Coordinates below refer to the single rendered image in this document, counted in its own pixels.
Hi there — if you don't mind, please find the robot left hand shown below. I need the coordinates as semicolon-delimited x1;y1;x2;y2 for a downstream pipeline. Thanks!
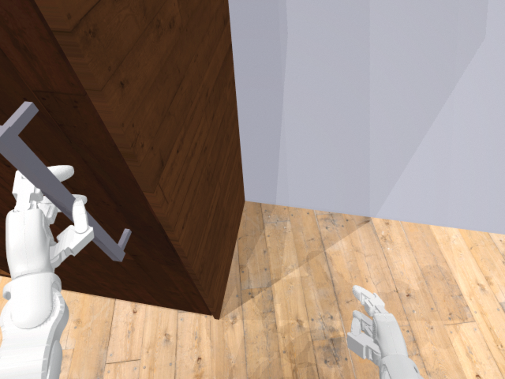
6;165;94;280

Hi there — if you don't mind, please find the wardrobe door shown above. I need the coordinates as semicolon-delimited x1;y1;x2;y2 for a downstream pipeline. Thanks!
0;0;212;316

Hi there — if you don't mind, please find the left robot forearm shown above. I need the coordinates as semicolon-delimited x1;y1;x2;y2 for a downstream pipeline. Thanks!
0;272;69;379

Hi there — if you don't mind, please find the handle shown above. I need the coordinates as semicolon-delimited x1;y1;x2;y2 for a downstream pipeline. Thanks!
0;101;132;262

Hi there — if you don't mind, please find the right robot forearm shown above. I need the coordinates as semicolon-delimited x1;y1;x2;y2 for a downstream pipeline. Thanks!
379;355;424;379

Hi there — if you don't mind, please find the robot right hand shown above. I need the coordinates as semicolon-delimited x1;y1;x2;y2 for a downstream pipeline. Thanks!
347;285;409;368

